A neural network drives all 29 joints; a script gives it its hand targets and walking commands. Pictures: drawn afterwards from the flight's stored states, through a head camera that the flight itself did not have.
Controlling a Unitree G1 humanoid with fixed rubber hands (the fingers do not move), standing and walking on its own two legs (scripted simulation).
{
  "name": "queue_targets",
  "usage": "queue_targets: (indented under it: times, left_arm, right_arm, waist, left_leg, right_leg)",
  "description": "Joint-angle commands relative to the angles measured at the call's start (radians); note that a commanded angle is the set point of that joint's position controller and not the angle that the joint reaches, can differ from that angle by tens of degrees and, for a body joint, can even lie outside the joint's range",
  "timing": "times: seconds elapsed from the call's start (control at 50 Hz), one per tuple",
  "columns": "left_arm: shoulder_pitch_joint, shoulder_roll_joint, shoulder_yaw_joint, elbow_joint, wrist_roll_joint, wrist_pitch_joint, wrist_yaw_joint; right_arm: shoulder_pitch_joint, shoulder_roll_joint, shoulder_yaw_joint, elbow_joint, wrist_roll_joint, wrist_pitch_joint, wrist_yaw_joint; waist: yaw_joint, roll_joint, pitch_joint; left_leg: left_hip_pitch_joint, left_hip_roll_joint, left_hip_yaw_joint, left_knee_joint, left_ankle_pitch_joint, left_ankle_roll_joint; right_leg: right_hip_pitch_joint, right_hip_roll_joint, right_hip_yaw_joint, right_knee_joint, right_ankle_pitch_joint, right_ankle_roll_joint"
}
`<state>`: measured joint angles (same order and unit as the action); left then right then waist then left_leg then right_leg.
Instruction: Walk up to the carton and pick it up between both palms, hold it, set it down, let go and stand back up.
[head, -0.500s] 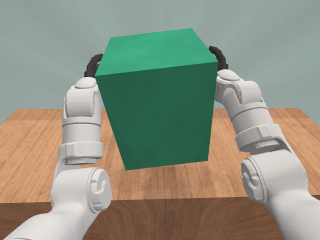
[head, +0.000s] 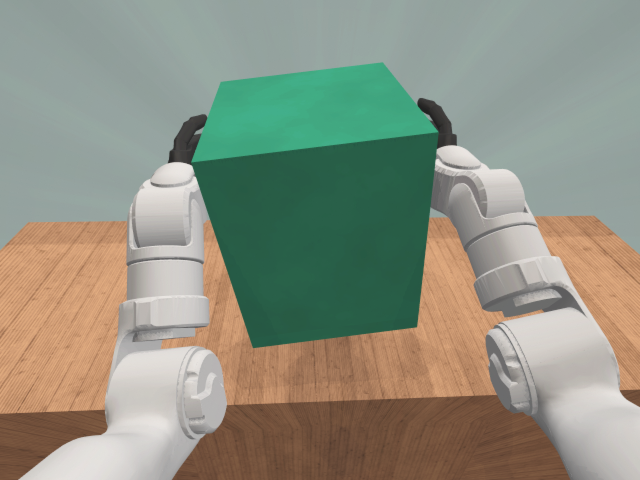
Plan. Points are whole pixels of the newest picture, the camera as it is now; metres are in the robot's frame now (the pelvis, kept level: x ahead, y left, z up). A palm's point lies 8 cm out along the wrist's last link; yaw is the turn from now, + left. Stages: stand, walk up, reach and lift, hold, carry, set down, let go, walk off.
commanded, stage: hold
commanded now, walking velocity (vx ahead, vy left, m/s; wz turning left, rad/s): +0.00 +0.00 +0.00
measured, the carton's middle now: (318, 203) +0.36 -0.01 +0.23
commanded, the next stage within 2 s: none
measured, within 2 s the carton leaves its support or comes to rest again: neither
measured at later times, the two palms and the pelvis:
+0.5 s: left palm (186, 177) +0.37 +0.14 +0.27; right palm (439, 161) +0.36 -0.15 +0.29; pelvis +0.00 +0.00 +0.00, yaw +0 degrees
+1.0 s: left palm (183, 170) +0.37 +0.15 +0.28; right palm (437, 154) +0.37 -0.15 +0.29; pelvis +0.01 +0.00 +0.00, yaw +0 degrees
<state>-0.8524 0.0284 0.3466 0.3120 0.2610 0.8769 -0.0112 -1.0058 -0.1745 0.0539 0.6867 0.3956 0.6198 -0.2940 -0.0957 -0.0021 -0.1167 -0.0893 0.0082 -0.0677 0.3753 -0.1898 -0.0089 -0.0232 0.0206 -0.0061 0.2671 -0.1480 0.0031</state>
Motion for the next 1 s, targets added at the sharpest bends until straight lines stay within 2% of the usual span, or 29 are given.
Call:
queue_targets:
  times: [0.0, 0.06, 0.12, 0.2, 0.28, 0.5, 0.58, 0.6, 0.62, 0.7, 0.84, 0.98]
  left_arm:
    - [-0.779, -0.579, -0.404, -0.145, -0.187, -0.095, -0.140]
    - [-0.771, -0.571, -0.391, -0.126, -0.176, -0.093, -0.144]
    - [-0.773, -0.566, -0.384, -0.114, -0.177, -0.095, -0.148]
    - [-0.783, -0.572, -0.398, -0.129, -0.188, -0.101, -0.146]
    - [-0.794, -0.576, -0.398, -0.118, -0.187, -0.102, -0.147]
    - [-0.791, -0.573, -0.381, -0.093, -0.183, -0.105, -0.140]
    - [-0.797, -0.577, -0.392, -0.109, -0.192, -0.106, -0.139]
    - [-0.918, -0.590, -0.442, -0.182, -0.232, -0.125, -0.131]
    - [-0.908, -0.589, -0.442, -0.144, -0.239, -0.125, -0.117]
    - [-0.820, -0.588, -0.383, -0.063, -0.193, -0.108, -0.120]
    - [-0.791, -0.573, -0.385, -0.097, -0.180, -0.098, -0.147]
    - [-0.795, -0.579, -0.413, -0.157, -0.188, -0.093, -0.146]
  right_arm:
    - [-0.740, 0.709, 0.215, -0.317, 0.151, -0.032, 0.117]
    - [-0.726, 0.699, 0.206, -0.290, 0.144, -0.027, 0.116]
    - [-0.749, 0.711, 0.209, -0.306, 0.142, -0.031, 0.116]
    - [-0.746, 0.716, 0.214, -0.314, 0.147, -0.033, 0.114]
    - [-0.741, 0.714, 0.199, -0.294, 0.139, -0.032, 0.113]
    - [-0.764, 0.717, 0.204, -0.291, 0.139, -0.036, 0.118]
    - [-0.754, 0.713, 0.202, -0.285, 0.144, -0.035, 0.119]
    - [-0.824, 0.773, 0.232, -0.332, 0.166, -0.043, 0.126]
    - [-0.805, 0.756, 0.212, -0.315, 0.170, -0.036, 0.129]
    - [-0.767, 0.720, 0.187, -0.245, 0.144, -0.023, 0.131]
    - [-0.752, 0.701, 0.204, -0.283, 0.169, -0.015, 0.114]
    - [-0.747, 0.712, 0.228, -0.340, 0.185, -0.015, 0.110]
  waist:
    - [-0.005, 0.035, -0.345]
    - [-0.009, 0.033, -0.323]
    - [0.003, 0.026, -0.335]
    - [-0.006, 0.033, -0.354]
    - [-0.014, 0.043, -0.330]
    - [0.003, 0.024, -0.338]
    - [-0.004, 0.039, -0.352]
    - [0.012, 0.033, -0.421]
    - [0.007, 0.054, -0.401]
    - [0.014, 0.040, -0.334]
    - [-0.009, 0.036, -0.355]
    - [-0.007, 0.045, -0.361]
  left_leg:
    - [0.058, -0.054, 0.039, -0.039, 0.246, -0.045]
    - [0.055, -0.054, 0.040, -0.044, 0.237, -0.046]
    - [0.042, -0.057, 0.043, -0.049, 0.212, -0.038]
    - [0.053, -0.059, 0.040, -0.038, 0.237, -0.042]
    - [0.042, -0.057, 0.039, -0.048, 0.208, -0.044]
    - [0.042, -0.056, 0.040, -0.047, 0.209, -0.036]
    - [0.046, -0.055, 0.038, -0.045, 0.217, -0.042]
    - [0.057, -0.054, 0.035, -0.034, 0.226, -0.036]
    - [0.055, -0.051, 0.042, -0.031, 0.222, -0.039]
    - [0.021, -0.044, 0.040, -0.054, 0.169, -0.033]
    - [0.063, -0.053, 0.037, -0.025, 0.282, -0.050]
    - [0.090, -0.055, 0.033, -0.010, 0.336, -0.055]
  right_leg:
    - [0.126, 0.064, -0.008, -0.001, 0.199, 0.038]
    - [0.123, 0.062, -0.006, -0.004, 0.204, 0.039]
    - [0.124, 0.059, -0.007, -0.005, 0.186, 0.041]
    - [0.127, 0.059, -0.005, -0.003, 0.215, 0.042]
    - [0.114, 0.057, -0.006, -0.005, 0.187, 0.041]
    - [0.111, 0.060, -0.007, -0.006, 0.176, 0.041]
    - [0.114, 0.060, -0.004, -0.005, 0.180, 0.038]
    - [0.082, 0.064, -0.010, 0.011, 0.146, 0.052]
    - [0.046, 0.067, -0.001, 0.001, 0.128, 0.043]
    - [0.075, 0.061, 0.006, -0.007, 0.100, 0.032]
    - [0.125, 0.058, 0.005, 0.004, 0.241, 0.043]
    - [0.121, 0.063, -0.002, 0.010, 0.271, 0.047]
